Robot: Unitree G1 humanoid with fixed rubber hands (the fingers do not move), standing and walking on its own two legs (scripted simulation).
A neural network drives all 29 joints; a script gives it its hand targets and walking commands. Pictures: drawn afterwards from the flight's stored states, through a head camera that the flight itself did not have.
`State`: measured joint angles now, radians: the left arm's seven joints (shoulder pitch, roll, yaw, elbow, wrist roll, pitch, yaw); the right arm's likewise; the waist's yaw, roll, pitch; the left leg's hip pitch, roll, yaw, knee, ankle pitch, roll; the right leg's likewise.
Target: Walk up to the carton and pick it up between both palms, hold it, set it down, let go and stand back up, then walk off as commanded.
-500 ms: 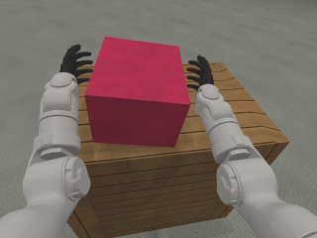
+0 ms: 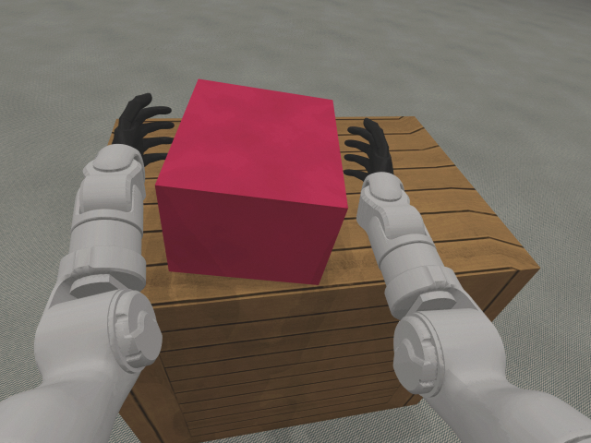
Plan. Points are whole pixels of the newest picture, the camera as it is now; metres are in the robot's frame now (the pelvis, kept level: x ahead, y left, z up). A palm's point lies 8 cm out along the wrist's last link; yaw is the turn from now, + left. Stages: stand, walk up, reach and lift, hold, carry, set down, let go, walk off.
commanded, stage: set down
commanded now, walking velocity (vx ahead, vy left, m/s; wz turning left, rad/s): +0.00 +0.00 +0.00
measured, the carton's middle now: (256, 179) +0.50 +0.03 +0.10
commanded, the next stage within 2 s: none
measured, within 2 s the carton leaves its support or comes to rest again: rests again in 0.78 s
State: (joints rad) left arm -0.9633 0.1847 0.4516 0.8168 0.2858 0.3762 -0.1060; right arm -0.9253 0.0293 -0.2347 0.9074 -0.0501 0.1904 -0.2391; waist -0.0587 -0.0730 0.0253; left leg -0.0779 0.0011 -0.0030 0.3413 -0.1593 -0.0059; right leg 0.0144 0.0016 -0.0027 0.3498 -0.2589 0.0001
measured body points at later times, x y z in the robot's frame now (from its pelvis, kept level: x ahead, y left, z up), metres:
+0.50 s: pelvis +0.01 +0.00 +0.00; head +0.00 +0.02 +0.45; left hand +0.46 +0.20 +0.17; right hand +0.43 -0.13 +0.17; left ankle +0.02 +0.13 -0.75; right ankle -0.04 -0.11 -0.75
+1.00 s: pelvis +0.01 +0.00 +0.00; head +0.01 +0.02 +0.45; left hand +0.46 +0.20 +0.16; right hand +0.43 -0.13 +0.15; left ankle +0.02 +0.13 -0.75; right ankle -0.04 -0.11 -0.75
